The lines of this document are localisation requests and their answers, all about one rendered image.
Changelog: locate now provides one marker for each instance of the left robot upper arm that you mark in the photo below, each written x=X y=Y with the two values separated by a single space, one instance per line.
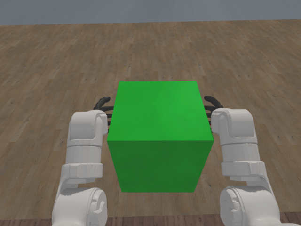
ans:
x=80 y=207

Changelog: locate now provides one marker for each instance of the robot left hand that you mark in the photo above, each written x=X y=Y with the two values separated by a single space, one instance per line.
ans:
x=99 y=105

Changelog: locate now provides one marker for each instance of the right robot upper arm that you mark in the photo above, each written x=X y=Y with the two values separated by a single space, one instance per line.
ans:
x=249 y=206

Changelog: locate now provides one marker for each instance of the robot right hand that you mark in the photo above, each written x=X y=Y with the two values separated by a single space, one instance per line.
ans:
x=215 y=102

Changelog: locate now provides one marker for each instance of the right robot forearm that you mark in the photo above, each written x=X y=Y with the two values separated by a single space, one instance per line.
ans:
x=241 y=160

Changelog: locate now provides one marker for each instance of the left robot forearm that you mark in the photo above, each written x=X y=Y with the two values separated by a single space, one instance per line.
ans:
x=83 y=157

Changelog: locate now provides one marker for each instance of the carton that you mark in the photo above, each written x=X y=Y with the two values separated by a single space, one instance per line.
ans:
x=159 y=136

